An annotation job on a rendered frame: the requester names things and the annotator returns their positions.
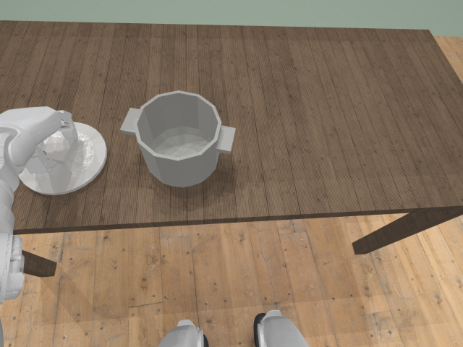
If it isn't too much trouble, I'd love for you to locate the left robot hand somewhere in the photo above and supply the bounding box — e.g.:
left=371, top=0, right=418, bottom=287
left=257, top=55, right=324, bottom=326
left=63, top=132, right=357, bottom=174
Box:
left=0, top=106, right=78, bottom=174

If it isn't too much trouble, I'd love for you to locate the robot left forearm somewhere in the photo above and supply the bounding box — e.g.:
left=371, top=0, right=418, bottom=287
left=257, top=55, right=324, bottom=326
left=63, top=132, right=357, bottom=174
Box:
left=0, top=124, right=36, bottom=234

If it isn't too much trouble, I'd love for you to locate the robot left thigh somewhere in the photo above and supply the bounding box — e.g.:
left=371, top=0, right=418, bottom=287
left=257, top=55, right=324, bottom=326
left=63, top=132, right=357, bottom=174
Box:
left=158, top=325, right=204, bottom=347

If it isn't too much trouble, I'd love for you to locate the lid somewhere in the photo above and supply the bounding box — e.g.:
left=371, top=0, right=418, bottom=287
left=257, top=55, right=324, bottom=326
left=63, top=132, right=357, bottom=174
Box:
left=19, top=122, right=107, bottom=195

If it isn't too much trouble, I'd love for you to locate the robot thigh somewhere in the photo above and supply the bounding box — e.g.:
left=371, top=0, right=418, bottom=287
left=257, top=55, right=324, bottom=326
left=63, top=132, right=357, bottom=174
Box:
left=258, top=316, right=309, bottom=347
left=158, top=325, right=204, bottom=347

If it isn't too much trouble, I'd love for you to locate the knob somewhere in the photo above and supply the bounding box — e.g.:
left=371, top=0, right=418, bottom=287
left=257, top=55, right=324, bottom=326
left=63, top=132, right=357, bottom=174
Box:
left=42, top=136, right=77, bottom=165

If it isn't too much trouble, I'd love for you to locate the robot right thigh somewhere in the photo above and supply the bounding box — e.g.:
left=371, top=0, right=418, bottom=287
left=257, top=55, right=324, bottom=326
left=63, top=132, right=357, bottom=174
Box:
left=258, top=316, right=309, bottom=347

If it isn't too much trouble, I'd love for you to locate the pot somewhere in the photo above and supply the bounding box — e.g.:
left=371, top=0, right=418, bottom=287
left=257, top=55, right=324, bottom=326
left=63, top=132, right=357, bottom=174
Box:
left=120, top=90, right=236, bottom=187

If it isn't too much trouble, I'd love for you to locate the table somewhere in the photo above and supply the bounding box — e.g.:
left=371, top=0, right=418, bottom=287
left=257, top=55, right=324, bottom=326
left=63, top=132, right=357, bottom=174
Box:
left=0, top=20, right=463, bottom=277

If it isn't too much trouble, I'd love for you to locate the robot left upper arm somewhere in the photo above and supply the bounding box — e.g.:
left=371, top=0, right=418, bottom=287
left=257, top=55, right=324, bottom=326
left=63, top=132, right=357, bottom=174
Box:
left=0, top=232, right=25, bottom=347

